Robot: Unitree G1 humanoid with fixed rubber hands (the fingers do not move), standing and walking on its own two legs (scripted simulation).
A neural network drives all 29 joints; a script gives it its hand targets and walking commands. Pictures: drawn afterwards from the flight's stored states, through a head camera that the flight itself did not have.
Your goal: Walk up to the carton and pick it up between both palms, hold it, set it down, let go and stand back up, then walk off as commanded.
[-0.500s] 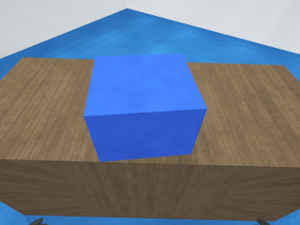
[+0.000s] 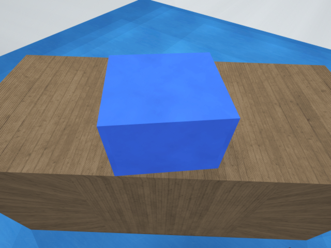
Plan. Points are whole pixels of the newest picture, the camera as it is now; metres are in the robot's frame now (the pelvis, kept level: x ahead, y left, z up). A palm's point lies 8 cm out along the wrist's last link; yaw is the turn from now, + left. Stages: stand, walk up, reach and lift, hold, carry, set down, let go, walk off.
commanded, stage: walk up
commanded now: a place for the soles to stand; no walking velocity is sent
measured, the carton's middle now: (163, 112) +0.50 +0.01 +0.03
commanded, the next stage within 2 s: reach and lift in 0.96 s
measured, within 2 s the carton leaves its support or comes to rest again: neither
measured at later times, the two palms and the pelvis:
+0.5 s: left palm (38, 231) +0.19 +0.31 -0.07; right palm out of the picture +0.11 -0.30 -0.11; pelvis +0.04 +0.00 +0.00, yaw +0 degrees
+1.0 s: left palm out of the picture +0.13 +0.32 -0.10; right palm out of the picture +0.15 -0.31 -0.09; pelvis +0.05 +0.00 +0.01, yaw +2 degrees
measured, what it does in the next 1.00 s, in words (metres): steps on the spot: right foot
